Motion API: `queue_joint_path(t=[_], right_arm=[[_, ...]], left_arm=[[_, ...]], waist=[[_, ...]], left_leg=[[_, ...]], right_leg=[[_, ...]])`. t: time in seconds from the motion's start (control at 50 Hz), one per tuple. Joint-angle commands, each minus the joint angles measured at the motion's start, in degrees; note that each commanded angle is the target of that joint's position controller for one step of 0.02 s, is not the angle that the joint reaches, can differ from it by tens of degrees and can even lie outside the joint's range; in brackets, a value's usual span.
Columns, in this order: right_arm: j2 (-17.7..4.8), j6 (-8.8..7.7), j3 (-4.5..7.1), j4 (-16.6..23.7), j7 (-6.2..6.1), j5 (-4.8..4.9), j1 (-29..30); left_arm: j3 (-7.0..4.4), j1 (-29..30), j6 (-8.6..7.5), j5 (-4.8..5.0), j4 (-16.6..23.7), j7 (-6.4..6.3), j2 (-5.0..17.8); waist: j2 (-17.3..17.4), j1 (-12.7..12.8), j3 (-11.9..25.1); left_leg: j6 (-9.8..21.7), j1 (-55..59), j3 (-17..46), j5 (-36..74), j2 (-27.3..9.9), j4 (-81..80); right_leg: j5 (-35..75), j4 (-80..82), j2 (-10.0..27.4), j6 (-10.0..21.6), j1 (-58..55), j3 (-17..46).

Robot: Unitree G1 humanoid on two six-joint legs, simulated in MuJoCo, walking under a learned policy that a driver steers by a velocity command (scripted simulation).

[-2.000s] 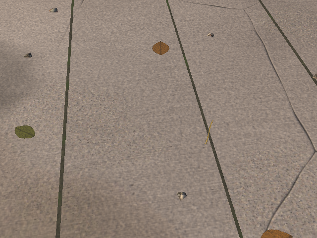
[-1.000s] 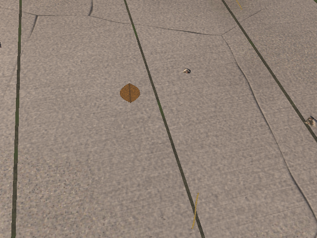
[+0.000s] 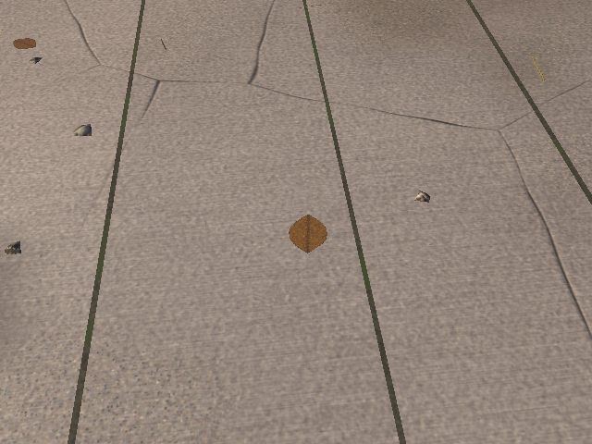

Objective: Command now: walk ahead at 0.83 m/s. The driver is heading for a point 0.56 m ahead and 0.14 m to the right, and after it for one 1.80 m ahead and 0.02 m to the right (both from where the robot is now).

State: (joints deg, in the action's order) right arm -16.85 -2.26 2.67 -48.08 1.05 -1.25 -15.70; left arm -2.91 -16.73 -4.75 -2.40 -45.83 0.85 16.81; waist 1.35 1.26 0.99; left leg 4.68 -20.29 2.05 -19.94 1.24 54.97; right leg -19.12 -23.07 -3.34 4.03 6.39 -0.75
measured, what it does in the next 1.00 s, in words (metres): walks ahead: left foot, then right foot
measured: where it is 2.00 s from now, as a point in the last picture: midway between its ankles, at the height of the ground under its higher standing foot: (348, 353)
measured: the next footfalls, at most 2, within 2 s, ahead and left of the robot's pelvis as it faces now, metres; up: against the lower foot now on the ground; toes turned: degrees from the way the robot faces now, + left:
left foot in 0.28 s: +0.40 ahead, +0.15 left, +0.00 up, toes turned -5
right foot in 0.72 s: +0.73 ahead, -0.15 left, +0.00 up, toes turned -24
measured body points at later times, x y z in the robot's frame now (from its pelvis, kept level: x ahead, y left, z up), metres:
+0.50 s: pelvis +0.38 +0.04 +0.00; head +0.39 +0.04 +0.45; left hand +0.58 +0.28 -0.11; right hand +0.33 -0.24 -0.12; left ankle +0.36 +0.15 -0.74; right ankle +0.38 -0.08 -0.64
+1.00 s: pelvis +0.66 -0.05 +0.00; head +0.71 -0.08 +0.45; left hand +0.79 +0.19 -0.12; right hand +0.70 -0.33 -0.14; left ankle +0.75 +0.06 -0.66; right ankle +0.69 -0.14 -0.74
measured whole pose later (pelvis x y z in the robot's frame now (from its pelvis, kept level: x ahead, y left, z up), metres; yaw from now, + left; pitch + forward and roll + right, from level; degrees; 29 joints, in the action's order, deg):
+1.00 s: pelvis +0.66 -0.05 +0.00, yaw -10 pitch +0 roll +1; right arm -15.2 2.4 4.0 -46.6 0.3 -1.1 -11.6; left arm -1.9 -13.5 -3.2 -1.0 -48.1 -1.4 13.2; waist 1.4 -0.8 -7.2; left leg 0.1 -35.0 -3.0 -13.7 -3.7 59.9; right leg -9.6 -24.2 2.6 4.6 14.3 -14.0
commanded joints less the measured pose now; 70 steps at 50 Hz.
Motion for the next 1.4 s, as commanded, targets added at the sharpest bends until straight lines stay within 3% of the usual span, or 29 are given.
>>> queue_joint_path(t=[0.02, 0.1, 0.16, 0.22, 0.26, 0.28, 0.3, 0.32, 0.36, 0.42, 0.52, 0.6, 0.66, 0.7, 0.72, 0.74, 0.76, 0.78, 0.82, 0.86, 1.0, 1.14, 1.18, 1.2, 1.22, 1.24, 1.28, 1.32, 1.4], right_arm=[[-4.06, -1.47, 0.25, 8.95, 1.24, -0.96, 12.49], [-3.91, -0.7, -0.9, 14.34, 2.93, -1.86, 21.08], [-1.88, -0.83, -2.31, 15.54, 3.82, -1.17, 22.01], [-5.47, -0.61, -0.78, 13.42, 1.63, -0.87, 14.86], [-9.37, -0.83, 1.48, 7.79, -0.66, -0.64, -4.97], [-14.16, -1.26, 3.17, 5.8, -1.95, -1.95, -14.28], [-18.13, -2.09, 3.54, 5.89, -1.75, -4.04, -14.87], [-15.14, -1.87, 3.2, 7.04, -1.16, -2.64, -8.4], [-7.45, -2.01, 1.88, 7.17, -0.88, -1.76, 0.69], [-3.38, -3.1, 0.77, 3.98, -0.89, -0.84, -0.25], [-2.24, -5.19, 0.63, 1.27, -0.39, -0.24, -1.82], [-3.42, -5.92, 0.06, -1.12, -1.14, 0.09, -5.68], [-9.31, -4.79, 0.71, -3.38, -1.86, 1.43, -7.79], [-9.67, -3.06, 0.62, -4.29, -2.23, 1.72, -7.25], [-7.82, -2.82, 0.39, -3.32, -2.04, 2.35, -8.38], [2.79, -2.23, -1.54, -2.97, -1.63, 4.02, -20.49], [-1.3, -1.48, -0.44, -3.52, -3.15, 5.05, -19.61], [-3.03, -1.11, 0.16, -1.92, -3.45, 4.61, -14.02], [-3.49, 0.09, 0.85, -1.33, -2.64, 1.11, -7.47], [-1.28, 2.72, 1.31, -1.8, -1.44, -0.04, -9.46], [1.89, 5.35, 1.09, 3.49, 0.03, -0.14, -2.08], [-1.69, 6.43, 2.37, 9.39, 1.13, -0.26, 4.52], [-3.7, 5.1, 3.35, 7.91, 0.31, -0.9, -1.9], [-12.04, 4.2, 5.15, 8.35, -0.87, -0.81, -3.04], [-16.38, 4.08, 6.66, 8.86, -0.64, 0.5, -5.41], [-14.48, 4.23, 6.64, 9.36, -0.74, 1.12, -5.47], [-9.74, 5.09, 5.23, 10.1, -1.44, 0.74, 0.69], [-6.52, 5.23, 4.4, 11.87, -1.56, 1.14, 4.45], [-7.55, 4.39, 4.53, 11.72, -0.83, 0.56, 1.84]], left_arm=[[-1.37, -10.67, -0.43, -0.08, -2.02, -0.19, 6.25], [-0.85, -9.13, -1.98, 1.52, -3.27, -0.55, 5.38], [-1.75, -6.77, -2.4, 2.37, -3.7, -0.79, 8.6], [-2.21, -7.55, -2.47, 2.7, -4.77, -0.2, 11.78], [-2.71, -6.49, -1.67, 1.84, -5.34, -0.37, 13.53], [-1.67, -6.98, -1.73, 0.95, -4.59, -0.51, 8.53], [0.6, -10.9, -1.72, 2.73, -1.2, -0.26, -2.08], [-0.21, -7.36, -1.29, 3.47, 0.3, -0.05, 2.75], [-0.71, -3.67, 0.17, 2.31, -0.16, 0.66, 4.63], [-0.38, -2.47, 2.84, 1.07, 0.47, 2.24, 1.07], [0.46, 8.9, 4.8, 1.22, 6.04, 3.67, 0.04], [2.0, 16.48, 2.72, 0.16, 8.03, 4.54, -1.98], [1.47, 9.25, 1.78, -0.99, 4.46, 3.35, 0.58], [0.35, -6.04, 0.71, -2.23, -1.24, 1.86, 3.76], [-0.76, -10.16, 0.37, -3.13, -2.92, 0.75, 8.24], [-1.33, -7.81, -0.06, -4.01, -1.58, 0.36, 12.71], [-2.27, -9.57, 0.05, 0.02, 0.24, 0.25, 12.85], [-2.29, -3.72, 0.7, 1.61, 1.06, -0.46, 11.42], [-0.05, 2.95, 0.8, 1.75, 1.16, -1.36, 3.33], [0.43, 3.19, 0.79, 1.78, 1.04, -2.34, 1.6], [0.05, 8.06, 0.81, 1.45, 2.54, -2.55, 1.21], [-2.2, 5.48, 3.64, 1.69, 3.26, -1.62, 5.71], [-2.79, 2.48, 5.16, 1.77, 2.5, -1.25, 5.99], [-2.18, 1.2, 5.78, 1.04, 4.66, -0.78, 3.33], [-1.12, 4.84, 6.78, 0.54, 8.93, -1.05, 1.32], [-1.13, 6.62, 6.83, 0.29, 8.42, -1.37, 3.27], [-1.26, 9.83, 5.71, 1.32, 8.15, -1.98, 3.04], [-1.45, 8.99, 5.89, 0.32, 7.64, -2.19, 3.51], [-0.84, 6.51, 7.07, 1.31, 6.88, -2.1, 1.5]], waist=[[-3.97, 3.3, -4.63], [-5.3, 1.11, -11.77], [-5.71, -0.62, -11.09], [-6.44, -4.03, -4.14], [-5.37, -13.96, 6.91], [-0.29, -16.41, 12.95], [16.51, -10.12, 18.9], [14.09, -8.04, 15.47], [3.71, -3.85, 2.77], [4.71, -0.42, -2.49], [2.91, 0.83, -8.5], [-1.9, -0.18, -12.22], [2.52, 2.76, -5.96], [4.06, 9.6, 2.3], [1.15, 9.88, 7.52], [-12.29, 1.41, 20.22], [-4.83, 4.08, 31.03], [-5.57, 2.95, 24.89], [-3.99, -0.07, 6.31], [-4.45, -2.65, 2.98], [-9.36, -4.82, 1.65], [-8.36, -1.76, -0.33], [1.09, -4.22, 1.52], [17.42, -2.75, -0.27], [19.29, -4.38, 3.89], [9.77, -5.13, 4.33], [4.18, -2.7, -0.08], [3.8, -1.53, 2.07], [0.94, -2.12, 5.94]], left_leg=[[0.35, -36.22, 1.38, 1.06, -5.68, 10.06], [-3.07, -32.12, -2.48, 7.96, -7.01, 1.34], [-2.99, -10.97, -5.29, 17.47, -4.22, -13.86], [-1.09, 2.51, -6.21, 14.83, 0.42, -16.05], [-0.99, 25.38, -5.28, 8.06, 1.31, -19.25], [-1.18, 38.35, 4.94, -7.54, -8.86, -19.35], [0.24, 42.11, 33.48, -35.54, -25.57, -33.62], [0.36, 34.3, 48.01, -41.07, -25.9, -45.6], [1.21, 20.48, 27.8, -22.72, -22.3, -42.43], [-0.13, 10.14, 10.84, -8.32, -18.81, -45.69], [-1.44, 8.23, -8.05, 8.94, -15.68, -50.08], [0.0, 6.69, -16.1, 40.82, -12.97, -50.27], [1.28, 17.78, -14.25, 65.96, -14.16, -40.47], [-0.11, 18.65, -12.32, 64.37, -11.86, -17.6], [-1.17, 11.52, -11.47, 41.0, -6.81, -0.78], [-2.55, -5.91, -5.79, -19.78, 1.58, 25.61], [-1.91, -6.6, 6.89, -17.17, 2.07, 31.73], [-2.51, -9.58, 3.98, -10.38, -0.71, 29.11], [-3.4, -11.1, 0.2, -4.48, -4.78, 20.2], [-4.67, -4.8, -0.81, -2.8, -5.22, 17.81], [-4.1, -4.94, -5.64, 13.1, -6.28, -1.61], [-1.04, -1.34, -9.57, 2.45, -4.46, -14.5], [1.44, 7.69, -3.83, 8.06, -4.3, -25.31], [5.89, 10.46, 17.33, 33.76, -16.63, -31.19], [16.03, 14.98, 35.15, 34.52, -21.47, -36.83], [16.37, 17.13, 32.11, 23.9, -21.18, -38.42], [12.37, 12.44, 22.41, 19.11, -14.84, -37.48], [9.84, 10.8, 17.83, 25.24, -10.86, -35.89], [9.31, 12.79, 15.96, 31.02, -10.4, -34.65]], right_leg=[[-10.95, 14.25, 18.83, 9.56, -21.12, 24.01], [1.88, 22.9, 14.23, 9.34, -6.75, 16.53], [20.65, 26.83, 13.07, 8.18, 4.56, 11.03], [54.13, 14.44, 13.88, 5.93, -1.53, 8.72], [55.3, -13.13, 11.14, 3.66, 3.96, 7.5], [37.69, -33.52, 6.63, 3.22, 15.38, 6.55], [-8.81, -53.34, 0.07, 3.23, 28.21, 7.5], [-3.33, -59.02, 0.83, 4.53, 32.55, 8.99], [5.78, -56.13, 7.48, 4.11, 33.65, 5.98], [5.35, -52.94, 10.82, 2.26, 30.76, 5.36], [17.58, -45.68, 11.42, 1.48, 37.47, 1.85], [27.3, -18.85, 5.61, 2.35, 24.28, -5.07], [23.05, -11.16, -1.38, 3.71, 12.88, -7.09], [27.88, -3.2, 0.41, 5.97, -2.9, -3.38], [46.22, -5.45, 8.58, 6.33, -14.04, 1.75], [92.51, -17.8, 31.14, 13.72, -34.29, 20.71], [97.76, -16.22, 33.43, 15.99, -34.26, 24.35], [75.92, -8.74, 31.26, 15.47, -24.75, 19.34], [55.33, -0.29, 24.16, 9.68, -6.15, 10.25], [51.42, 4.18, 22.12, 7.66, 4.61, 2.78], [34.38, 5.19, 19.29, 6.27, 8.86, -11.73], [19.65, -3.89, 26.64, 2.44, 4.63, -12.37], [11.07, -20.47, 22.59, -2.13, 7.57, -15.0], [-14.48, -37.15, 13.92, -6.25, 19.06, -16.9], [-25.38, -46.61, 3.95, -8.7, 31.09, -4.57], [-20.92, -49.49, 5.82, -8.83, 34.11, 0.64], [-9.61, -44.92, 7.47, -7.63, 33.1, 3.09], [-4.84, -42.01, 6.85, -7.24, 28.68, 3.11], [-4.66, -35.67, 5.3, -7.09, 25.22, 2.52]])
